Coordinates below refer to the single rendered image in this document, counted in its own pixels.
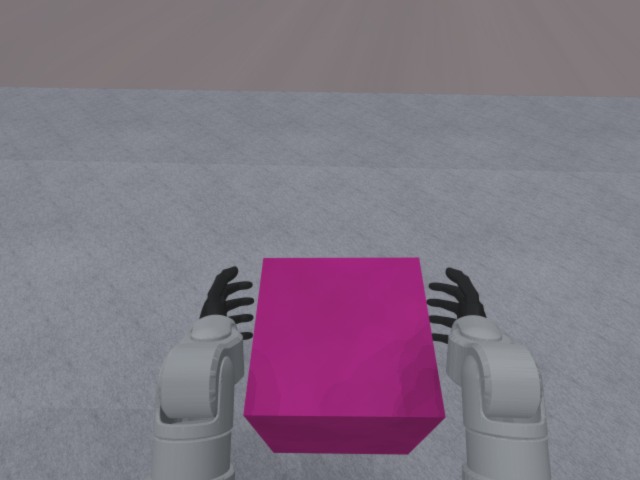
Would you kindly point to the right robot hand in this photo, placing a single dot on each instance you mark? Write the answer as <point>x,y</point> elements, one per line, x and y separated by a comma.
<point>466,295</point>

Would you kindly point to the carton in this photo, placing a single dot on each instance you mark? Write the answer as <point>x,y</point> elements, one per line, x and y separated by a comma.
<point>342,359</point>

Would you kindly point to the left robot forearm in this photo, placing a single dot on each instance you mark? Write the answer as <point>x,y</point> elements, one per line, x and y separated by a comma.
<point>194,403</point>

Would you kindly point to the left robot hand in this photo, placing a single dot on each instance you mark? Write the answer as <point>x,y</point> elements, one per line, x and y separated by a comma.
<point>216,303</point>

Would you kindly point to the right robot forearm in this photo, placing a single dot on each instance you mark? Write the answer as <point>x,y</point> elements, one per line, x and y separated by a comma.
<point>503,403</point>

